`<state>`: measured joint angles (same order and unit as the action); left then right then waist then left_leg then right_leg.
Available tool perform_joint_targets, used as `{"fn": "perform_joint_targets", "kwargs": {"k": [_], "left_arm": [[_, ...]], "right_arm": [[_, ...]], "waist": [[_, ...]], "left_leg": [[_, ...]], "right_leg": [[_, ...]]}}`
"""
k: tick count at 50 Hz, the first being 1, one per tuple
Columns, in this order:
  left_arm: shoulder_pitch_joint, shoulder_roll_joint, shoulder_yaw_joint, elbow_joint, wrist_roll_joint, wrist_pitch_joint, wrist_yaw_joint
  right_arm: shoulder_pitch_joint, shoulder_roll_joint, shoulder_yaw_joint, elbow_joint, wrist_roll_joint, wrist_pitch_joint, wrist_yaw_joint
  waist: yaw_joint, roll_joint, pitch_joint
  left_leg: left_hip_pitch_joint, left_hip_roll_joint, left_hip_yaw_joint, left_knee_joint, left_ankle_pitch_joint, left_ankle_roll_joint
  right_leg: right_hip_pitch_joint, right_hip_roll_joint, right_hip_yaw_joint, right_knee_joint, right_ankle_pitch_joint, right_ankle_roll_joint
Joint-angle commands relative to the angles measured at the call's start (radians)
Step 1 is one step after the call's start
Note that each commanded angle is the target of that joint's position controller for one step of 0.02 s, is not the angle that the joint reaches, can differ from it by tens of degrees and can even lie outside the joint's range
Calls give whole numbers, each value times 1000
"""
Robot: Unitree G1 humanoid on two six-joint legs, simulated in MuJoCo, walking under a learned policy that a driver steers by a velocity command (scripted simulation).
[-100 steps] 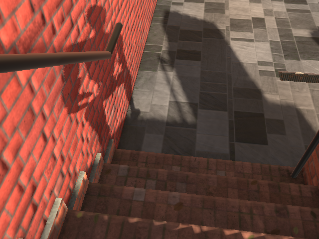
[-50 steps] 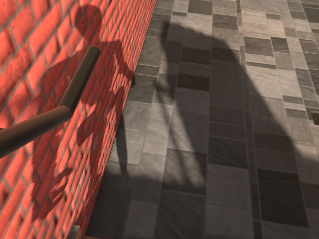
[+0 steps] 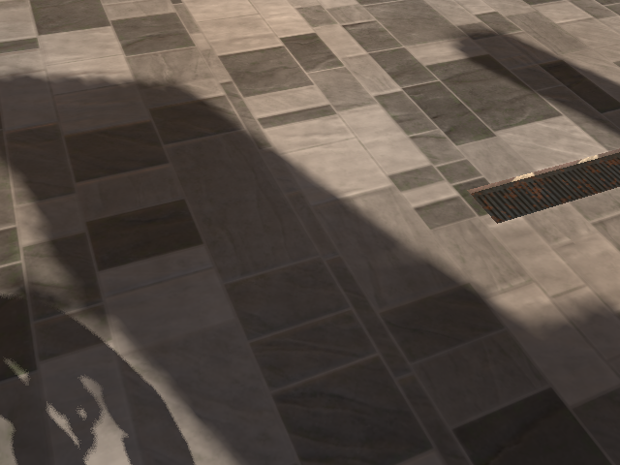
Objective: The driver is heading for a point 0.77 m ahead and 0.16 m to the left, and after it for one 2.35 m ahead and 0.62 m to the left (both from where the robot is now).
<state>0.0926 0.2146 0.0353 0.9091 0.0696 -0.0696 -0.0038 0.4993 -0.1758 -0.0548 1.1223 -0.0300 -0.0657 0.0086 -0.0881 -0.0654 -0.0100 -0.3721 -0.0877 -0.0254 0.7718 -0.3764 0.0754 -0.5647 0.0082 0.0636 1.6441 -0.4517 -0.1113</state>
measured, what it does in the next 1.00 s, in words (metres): walks ahead, turning left: right foot, then left foot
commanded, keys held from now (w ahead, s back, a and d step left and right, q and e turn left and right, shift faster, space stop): w+q+shift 0.60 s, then q+shift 0.10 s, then e+shift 0.30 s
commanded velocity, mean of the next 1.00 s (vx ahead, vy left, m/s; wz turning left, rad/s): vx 0.79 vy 0.00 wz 0.65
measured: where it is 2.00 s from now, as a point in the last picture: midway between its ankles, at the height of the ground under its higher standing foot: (140, 301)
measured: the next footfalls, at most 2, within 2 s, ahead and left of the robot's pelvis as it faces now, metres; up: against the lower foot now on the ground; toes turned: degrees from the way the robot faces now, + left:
right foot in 0.26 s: +0.45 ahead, -0.09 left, +0.00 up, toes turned +16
left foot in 0.68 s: +0.78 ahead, +0.24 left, +0.00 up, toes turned +38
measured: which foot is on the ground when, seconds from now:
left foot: down 0.00-0.26, up 0.28-0.66, down 0.68-1.00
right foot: up 0.00-0.24, down 0.26-0.68, up 0.70-1.00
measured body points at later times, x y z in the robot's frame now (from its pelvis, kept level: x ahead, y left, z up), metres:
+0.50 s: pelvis +0.47 +0.04 +0.03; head +0.49 +0.05 +0.47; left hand +0.33 +0.30 -0.10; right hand +0.77 -0.13 -0.05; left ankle +0.47 +0.17 -0.61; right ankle +0.41 -0.10 -0.71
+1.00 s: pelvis +0.82 +0.22 +0.03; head +0.85 +0.27 +0.48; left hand +0.83 +0.55 -0.06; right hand +1.07 +0.07 -0.08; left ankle +0.76 +0.22 -0.71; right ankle +1.07 +0.22 -0.65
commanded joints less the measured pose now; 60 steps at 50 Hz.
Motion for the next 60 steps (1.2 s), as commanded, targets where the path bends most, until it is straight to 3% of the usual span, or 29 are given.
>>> {"fn": "perform_joint_targets", "kwargs": {"k": [1,8,11,13,14,15,17,18,19,21,27,29,32,33,34,35,36,37,38,40,46,51,54,55,56,57,58,59,60], "left_arm": [[-186,59,-3,-152,-8,2,-20],[-316,56,-31,-278,-63,0,-14],[-110,120,7,-242,-59,-19,11],[289,219,52,-130,-48,-33,35],[369,239,55,-117,-22,-30,41],[277,257,61,-138,1,-28,24],[150,85,34,-162,-20,-27,9],[164,68,34,-132,-14,-34,10],[224,43,24,-88,-25,-39,15],[301,23,17,-26,-45,-58,12],[188,130,28,-43,-46,-94,7],[269,180,29,-37,-52,-100,11],[271,279,47,-57,-71,-83,43],[197,291,51,-92,-66,-72,45],[245,219,40,-69,-59,-63,25],[361,134,17,-133,-46,-58,23],[345,176,15,-188,-71,-52,26],[228,250,19,-265,-106,-94,27],[203,240,23,-256,-126,-89,37],[247,237,26,-201,-108,-43,47],[91,77,1,-257,-65,-3,10],[47,136,33,-281,-76,-9,-37],[295,221,75,-234,-59,-16,-43],[422,258,90,-212,-61,-22,-31],[362,306,83,-224,-57,-15,-9],[213,377,86,-339,1,-12,2],[79,346,89,-417,-9,3,7],[38,268,66,-439,-47,17,14],[43,231,49,-429,-74,27,17]], "right_arm": [[-41,-160,-7,-106,-26,-36,-27],[75,-123,-21,-159,65,-36,-4],[11,-173,-42,-186,59,-39,14],[-138,-226,-62,-258,27,-48,17],[-127,-41,-26,-282,8,-54,12],[-35,-62,-24,-346,72,-42,1],[-146,-121,-30,-331,22,2,7],[-204,-103,-27,-343,10,11,20],[-266,-85,-22,-368,-13,21,34],[-306,-48,-6,-427,-1,44,47],[-486,-122,25,-553,-1,52,81],[-532,-129,26,-554,-9,54,89],[-252,-223,-4,-472,-30,48,63],[6,-278,-34,-395,-33,36,45],[-4,-302,-46,-378,-21,37,19],[-56,-421,-64,-423,-47,42,13],[-33,-436,-88,-443,-35,46,12],[-135,-387,-66,-522,13,18,31],[-242,-326,-48,-509,29,-3,36],[-337,-258,-15,-526,28,-27,31],[-289,-222,13,-438,3,-20,-45],[-277,-250,4,-425,6,26,-86],[-407,-267,-13,-477,12,42,-92],[-452,-255,-10,-494,14,40,-86],[-369,-113,29,-505,-51,34,-52],[-176,-109,39,-524,-29,20,-20],[-181,-235,22,-519,3,11,-8],[-305,-293,7,-528,-2,15,-12],[-354,-273,6,-534,-4,28,-26]], "waist": [[68,52,115],[3,219,82],[132,154,-31],[330,106,-241],[298,-95,-294],[170,-267,-336],[163,-57,-69],[153,-7,44],[142,37,73],[110,-59,50],[34,16,117],[72,54,117],[-78,-23,-10],[-183,-21,-119],[-131,86,-123],[1,226,-228],[-41,145,-454],[-30,149,-427],[43,29,-246],[124,-108,-82],[110,91,-48],[94,161,-76],[229,201,-128],[321,80,-133],[185,-155,-114],[75,-186,-368],[82,-51,-405],[104,107,-246],[87,196,-165]], "left_leg": [[-17,307,-696,-461,-225,273],[199,180,-404,-502,694,181],[193,104,-313,-282,1015,89],[-3,58,-282,169,813,85],[-173,10,-230,441,-55,95],[-341,6,-135,601,-82,90],[-433,106,-61,612,67,79],[-450,128,-55,591,88,71],[-436,152,-55,578,101,66],[-480,180,-34,583,102,58],[-301,168,91,199,359,54],[-116,62,243,45,382,65],[216,-38,228,-80,364,93],[450,-6,123,-172,488,142],[618,85,-11,-232,532,181],[821,337,-326,-48,1333,296],[908,441,-557,-203,1131,439],[812,395,-660,-380,765,436],[624,379,-569,-444,618,374],[291,371,-397,-448,824,300],[39,141,82,-468,1002,53],[230,186,134,-328,956,-43],[182,221,137,2,1133,-76],[68,128,151,325,737,-102],[-244,-17,103,628,-243,-113],[-370,-78,-122,925,-288,-138],[-432,-29,-195,930,-155,-111],[-463,8,-182,840,-50,-105],[-424,36,-167,753,9,-111]], "right_leg": [[-249,-83,46,-323,147,97],[-3,24,-74,-932,407,123],[405,72,-88,-1111,412,69],[833,-56,12,-1089,189,58],[975,-305,296,-1102,10,54],[969,-461,822,-1337,-132,-13],[731,-361,520,-1377,-128,-54],[633,-317,368,-1392,77,-29],[582,-264,239,-1399,202,7],[611,-257,102,-1381,525,38],[424,-184,-243,-1527,799,88],[428,-167,-313,-1459,1189,100],[466,-213,-283,-1047,1530,113],[394,-211,-261,-730,1441,119],[186,-49,-252,-356,376,120],[-81,10,-184,17,-161,154],[-183,14,1,86,-68,162],[-179,27,84,13,-100,169],[-217,-30,65,-90,-45,161],[-90,-107,35,-206,25,175],[97,-12,-73,-799,513,143],[90,52,-136,-1016,611,137],[293,85,-148,-1096,439,48],[440,46,-60,-1262,626,-17],[603,-107,226,-1144,1090,-76],[774,-314,706,-1213,1060,-301],[734,-347,785,-1301,627,-316],[568,-270,667,-1328,391,-244],[442,-200,592,-1354,220,-171]]}}
Keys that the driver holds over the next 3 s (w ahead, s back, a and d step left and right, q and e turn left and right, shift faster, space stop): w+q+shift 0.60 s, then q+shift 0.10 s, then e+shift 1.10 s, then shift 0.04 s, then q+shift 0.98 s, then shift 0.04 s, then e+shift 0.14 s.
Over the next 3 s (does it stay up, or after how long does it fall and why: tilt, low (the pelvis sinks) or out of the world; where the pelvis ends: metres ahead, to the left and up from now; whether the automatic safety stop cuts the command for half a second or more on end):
stays up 1.07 0.29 0.02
